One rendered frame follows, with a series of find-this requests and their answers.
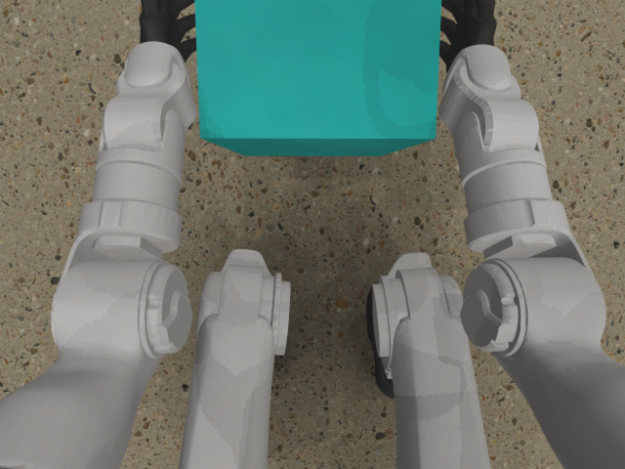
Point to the carton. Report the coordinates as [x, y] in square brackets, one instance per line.
[317, 77]

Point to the robot right forearm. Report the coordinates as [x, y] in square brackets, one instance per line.
[511, 211]

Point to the robot left forearm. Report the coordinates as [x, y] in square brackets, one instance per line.
[134, 210]

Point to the right robot thigh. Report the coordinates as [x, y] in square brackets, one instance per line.
[438, 418]

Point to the right robot shin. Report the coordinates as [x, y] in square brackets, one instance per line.
[452, 292]

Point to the robot right hand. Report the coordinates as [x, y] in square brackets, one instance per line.
[475, 25]

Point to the robot left hand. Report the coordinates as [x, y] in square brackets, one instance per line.
[158, 22]

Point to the robot right upper arm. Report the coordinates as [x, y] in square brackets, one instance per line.
[543, 320]

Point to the robot left upper arm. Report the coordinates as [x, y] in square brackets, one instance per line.
[113, 321]

